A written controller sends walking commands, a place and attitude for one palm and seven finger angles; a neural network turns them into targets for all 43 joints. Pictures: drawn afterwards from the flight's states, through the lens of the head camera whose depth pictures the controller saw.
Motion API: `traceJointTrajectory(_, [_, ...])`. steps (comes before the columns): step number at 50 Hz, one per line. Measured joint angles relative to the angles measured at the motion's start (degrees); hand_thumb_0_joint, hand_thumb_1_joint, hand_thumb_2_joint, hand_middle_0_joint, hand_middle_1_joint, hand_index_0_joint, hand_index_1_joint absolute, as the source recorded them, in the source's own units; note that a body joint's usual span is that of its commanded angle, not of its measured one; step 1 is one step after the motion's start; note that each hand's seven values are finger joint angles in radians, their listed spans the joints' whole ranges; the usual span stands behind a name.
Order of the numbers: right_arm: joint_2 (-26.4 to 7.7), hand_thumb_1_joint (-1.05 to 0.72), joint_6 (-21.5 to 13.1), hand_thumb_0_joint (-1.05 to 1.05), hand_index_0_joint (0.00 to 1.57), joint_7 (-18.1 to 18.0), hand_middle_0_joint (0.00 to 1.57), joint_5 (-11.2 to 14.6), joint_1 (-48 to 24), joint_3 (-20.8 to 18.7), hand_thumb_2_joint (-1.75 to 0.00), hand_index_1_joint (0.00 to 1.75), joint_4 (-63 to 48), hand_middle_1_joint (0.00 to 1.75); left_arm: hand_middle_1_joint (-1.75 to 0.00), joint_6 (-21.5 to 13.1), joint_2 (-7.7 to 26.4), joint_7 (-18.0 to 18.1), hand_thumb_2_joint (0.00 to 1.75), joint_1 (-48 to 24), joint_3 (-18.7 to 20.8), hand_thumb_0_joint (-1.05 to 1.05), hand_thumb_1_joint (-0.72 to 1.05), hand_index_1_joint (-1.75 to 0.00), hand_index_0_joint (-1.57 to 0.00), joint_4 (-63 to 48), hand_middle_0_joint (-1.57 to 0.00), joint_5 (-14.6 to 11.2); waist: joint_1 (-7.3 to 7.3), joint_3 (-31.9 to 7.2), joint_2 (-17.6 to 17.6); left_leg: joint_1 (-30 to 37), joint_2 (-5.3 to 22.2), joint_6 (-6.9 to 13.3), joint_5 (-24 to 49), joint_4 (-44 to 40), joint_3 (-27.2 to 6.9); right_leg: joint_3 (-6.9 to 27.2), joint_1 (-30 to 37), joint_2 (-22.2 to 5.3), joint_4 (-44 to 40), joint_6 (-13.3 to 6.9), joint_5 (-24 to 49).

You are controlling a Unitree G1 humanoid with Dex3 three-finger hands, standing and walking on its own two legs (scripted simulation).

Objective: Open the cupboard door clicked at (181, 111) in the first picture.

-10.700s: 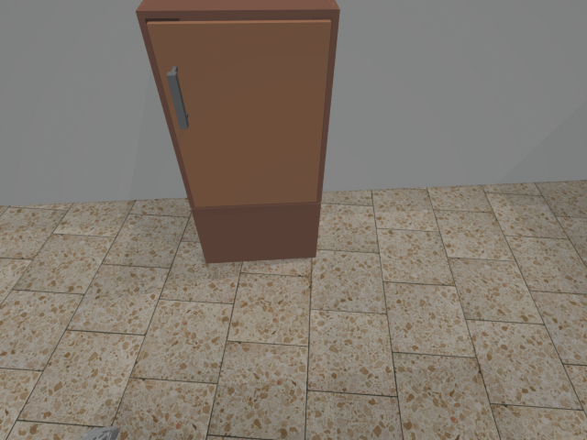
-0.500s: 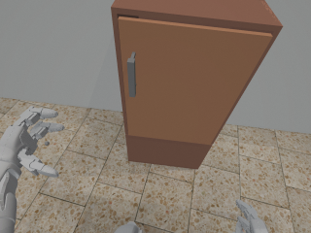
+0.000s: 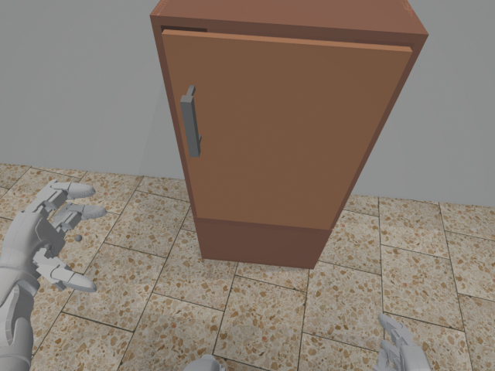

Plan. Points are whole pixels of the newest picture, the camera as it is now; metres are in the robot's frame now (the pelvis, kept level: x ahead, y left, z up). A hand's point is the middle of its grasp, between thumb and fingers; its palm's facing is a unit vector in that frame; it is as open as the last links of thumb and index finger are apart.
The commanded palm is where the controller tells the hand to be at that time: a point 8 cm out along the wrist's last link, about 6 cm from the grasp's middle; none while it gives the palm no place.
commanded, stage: move the hooked fingers beside the handle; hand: left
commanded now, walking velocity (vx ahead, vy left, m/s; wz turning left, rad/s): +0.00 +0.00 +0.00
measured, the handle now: (193, 122) +0.58 +0.15 +0.06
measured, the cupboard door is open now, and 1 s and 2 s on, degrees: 0 0 0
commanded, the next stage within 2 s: none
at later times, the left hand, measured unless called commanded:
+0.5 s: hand (103, 202) +0.35 +0.26 +0.07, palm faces -0.04 -1.00 +0.01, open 14.0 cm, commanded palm +0.33 +0.31 +0.07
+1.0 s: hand (135, 167) +0.43 +0.23 +0.07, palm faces -0.05 -1.00 -0.01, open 14.0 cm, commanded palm +0.42 +0.28 +0.07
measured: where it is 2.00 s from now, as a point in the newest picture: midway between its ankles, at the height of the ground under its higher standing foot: outside the picture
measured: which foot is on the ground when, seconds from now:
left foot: down 0.00-1.00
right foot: down 0.00-1.00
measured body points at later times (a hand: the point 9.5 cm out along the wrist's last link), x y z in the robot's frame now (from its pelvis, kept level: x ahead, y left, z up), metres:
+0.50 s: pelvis +0.00 +0.00 +0.00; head +0.06 +0.02 +0.44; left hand +0.35 +0.32 +0.07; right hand +0.13 -0.26 -0.09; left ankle +0.05 +0.10 -0.70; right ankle -0.01 -0.10 -0.70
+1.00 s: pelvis +0.01 +0.02 -0.01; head +0.09 +0.04 +0.43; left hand +0.43 +0.29 +0.07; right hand +0.08 -0.25 -0.11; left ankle +0.05 +0.10 -0.70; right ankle -0.01 -0.10 -0.70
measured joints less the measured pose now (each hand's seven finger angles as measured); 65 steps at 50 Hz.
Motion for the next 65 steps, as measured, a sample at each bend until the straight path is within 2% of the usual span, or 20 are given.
traceJointTrajectory(8, [-0.2, -0.9, 0.4, 0.01, 0.21, -0.4, 0.2, 0.0, -0.7, 0.1, -0.9, 0.3, 0.4, 0.3, -1.2, -0.8, 0.2, 0.2, 0.3, -3.2, 0.4, -0.01, -0.5, -1.2, -0.31, 3.4, -0.3, 0.8, 0.12, 0.3, -0.4, -1.1, 0.3, -0.5, -0.3, 0.9, -0.1, -0.1, -1.2, 0.3, 1.2, -0.4, -0.6])
traceJointTrajectory(15, [-0.3, -0.91, 0.8, 0.01, 0.21, -0.6, 0.2, 0.2, -0.2, -0.3, -0.9, 0.3, 1.6, 0.3, -1.2, -1.6, 1.0, 0.1, 0.3, -8.3, 0.2, -0.01, -0.5, -1.2, -0.3, 6.3, -0.3, 1.5, -0.5, 0.3, -0.5, -2.1, 0.4, -0.4, -0.7, 1.5, -0.2, -0.1, -2.1, 0.4, 1.6, -0.4, -0.7])
traceJointTrajectory(20, [-0.3, -0.91, 1.9, 0.01, 0.21, -0.3, 0.2, 0.3, 0.7, -0.3, -0.9, 0.3, 1.5, 0.3, -1.2, -0.6, 1.5, -0.1, 0.3, -11.0, -0.2, -0.01, -0.5, -1.2, -0.31, 9.5, -0.3, 1.9, -1.26, -0.4, -0.6, -2.4, 0.3, 0.0, -0.8, 1.3, 0.6, 0.7, -2.8, 0.2, 1.6, 0.0, -0.7])
traceJointTrajectory(24, [-0.2, -0.91, 2.7, 0.01, 0.21, 0.0, 0.2, 0.2, 1.5, -0.5, -0.9, 0.3, 1.0, 0.3, -1.2, -0.3, 1.4, 1.4, 0.3, -12.8, -0.3, -0.01, -0.5, -1.2, -0.31, 11.1, -0.3, 2.7, -1.7, -0.3, -0.7, -2.8, 0.2, 0.3, -0.8, 1.2, 1.0, 1.1, -3.3, 0.1, 1.6, 0.3, -0.6])
traceJointTrajectory(31, [0.1, -0.91, 3.9, 0.01, 0.21, 0.5, 0.2, -0.1, 2.3, -0.6, -0.9, 0.3, 1.5, 0.3, -1.2, -2.4, 0.0, 4.0, 0.3, -15.8, -1.8, -0.01, -0.5, -1.2, -0.3, 12.2, -0.3, 4.2, -1.98, -0.2, -0.8, -3.7, -0.1, 0.9, -1.0, 1.6, 1.3, 1.4, -4.1, -0.3, 1.8, 0.9, -0.7])
traceJointTrajectory(39, [0.6, -0.91, 5.3, 0.01, 0.21, 0.7, 0.2, -0.5, 2.1, -0.4, -0.9, 0.3, 2.3, 0.3, -1.2, -2.5, 0.2, 6.8, 0.3, -23.2, -3.6, -0.01, -0.5, -1.2, -0.3, 17.6, -0.3, 7.2, -2.99, 0.2, -0.9, -5.5, -0.4, 1.3, -1.0, 2.3, 1.2, 1.3, -5.6, -0.6, 2.1, 1.3, -0.5])
traceJointTrajectory(48, [0.6, -0.91, 7.4, 0.01, 0.21, 1.7, 0.2, -0.9, 3.3, -0.5, -0.9, 0.3, 2.7, 0.3, -1.2, -3.1, 0.9, 9.5, 0.3, -29.7, -3.8, -0.01, -0.5, -1.2, -0.3, 24.3, -0.3, 9.2, -4.17, -0.3, -0.8, -6.9, -0.4, 1.6, -1.2, 2.5, 1.8, 1.8, -7.3, -0.7, 2.5, 1.6, -0.6])
traceJointTrajectory(56, [0.6, -0.91, 9.6, 0.01, 0.21, 2.3, 0.2, -1.3, 4.4, -0.8, -0.9, 0.3, 3.8, 0.3, -1.2, -5.2, 0.7, 11.4, 0.3, -33.9, -3.9, -0.01, -0.5, -1.2, -0.3, 28.5, -0.3, 10.5, -4.86, -0.6, -0.8, -8.3, -0.1, 1.4, -1.5, 3.3, 1.9, 1.9, -8.9, -0.4, 3.4, 1.4, -0.9])
traceJointTrajectory(60, [0.5, -0.91, 10.5, 0.01, 0.21, 2.4, 0.2, -1.5, 4.6, -0.8, -0.9, 0.3, 4.2, 0.3, -1.2, -6.1, 1.3, 12.2, 0.3, -36.4, -3.1, -0.01, -0.5, -1.2, -0.3, 31.6, -0.3, 11.6, -5.56, -0.6, -0.9, -9.1, 0.2, 1.2, -1.6, 3.8, 1.8, 1.9, -9.7, -0.2, 4.0, 1.2, -1.1])
traceJointTrajectory(65, [0.5, -0.91, 11.3, 0.01, 0.21, 2.4, 0.2, -1.6, 4.9, -0.6, -0.9, 0.3, 4.3, 0.3, -1.2, -6.6, 3.7, 12.6, 0.3, -40.0, -1.7, -0.01, -0.5, -1.2, -0.31, 36.1, -0.3, 12.7, -6.62, -0.6, -1.1, -10.5, 0.6, 0.8, -1.8, 4.6, 1.6, 1.8, -11.2, 0.3, 5.0, 0.8, -1.3])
